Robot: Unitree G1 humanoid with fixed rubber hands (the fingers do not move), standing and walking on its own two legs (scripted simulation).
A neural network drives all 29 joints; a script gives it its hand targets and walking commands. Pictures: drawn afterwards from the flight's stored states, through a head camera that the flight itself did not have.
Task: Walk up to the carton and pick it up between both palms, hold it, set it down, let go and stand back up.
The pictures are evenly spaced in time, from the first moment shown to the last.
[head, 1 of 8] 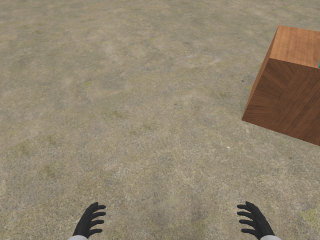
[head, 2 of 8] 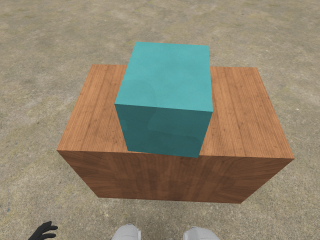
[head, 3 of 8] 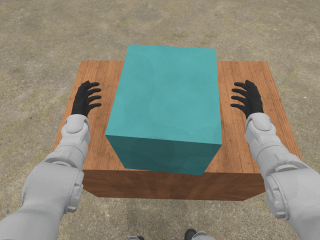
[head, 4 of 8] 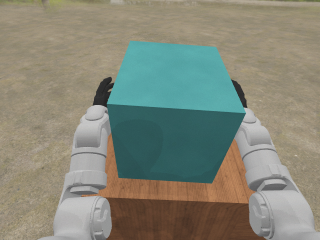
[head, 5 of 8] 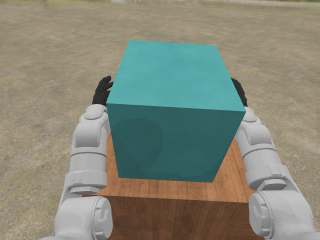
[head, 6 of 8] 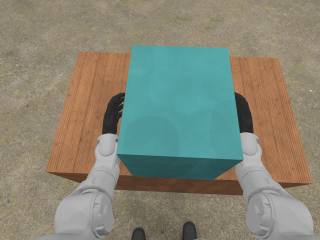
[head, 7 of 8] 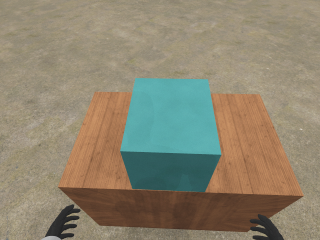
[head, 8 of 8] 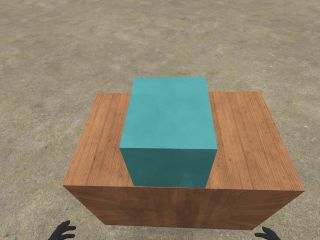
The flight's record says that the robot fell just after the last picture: no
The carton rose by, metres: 0.25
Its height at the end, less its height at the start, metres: +0.00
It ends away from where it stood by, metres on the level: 0.01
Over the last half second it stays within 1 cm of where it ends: yes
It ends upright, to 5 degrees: yes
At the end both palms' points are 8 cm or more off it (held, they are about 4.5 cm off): yes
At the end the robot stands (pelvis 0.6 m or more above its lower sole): yes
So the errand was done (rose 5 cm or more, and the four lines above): yes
